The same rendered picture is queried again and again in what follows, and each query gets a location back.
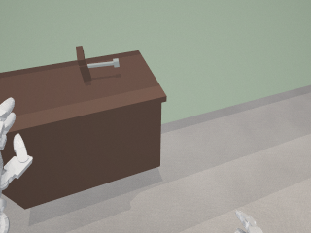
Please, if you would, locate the tap lever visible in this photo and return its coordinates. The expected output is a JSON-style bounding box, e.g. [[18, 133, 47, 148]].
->
[[87, 58, 120, 68]]

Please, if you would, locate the robot left forearm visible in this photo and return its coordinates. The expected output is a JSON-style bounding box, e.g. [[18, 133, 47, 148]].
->
[[0, 197, 10, 233]]

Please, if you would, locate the left robot hand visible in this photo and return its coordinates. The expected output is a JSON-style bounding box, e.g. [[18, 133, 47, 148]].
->
[[0, 97, 33, 198]]

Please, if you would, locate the counter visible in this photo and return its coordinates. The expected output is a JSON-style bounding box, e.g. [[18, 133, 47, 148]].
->
[[0, 46, 167, 210]]

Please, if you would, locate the right robot hand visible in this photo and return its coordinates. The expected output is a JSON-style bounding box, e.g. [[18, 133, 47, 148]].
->
[[234, 210, 263, 233]]

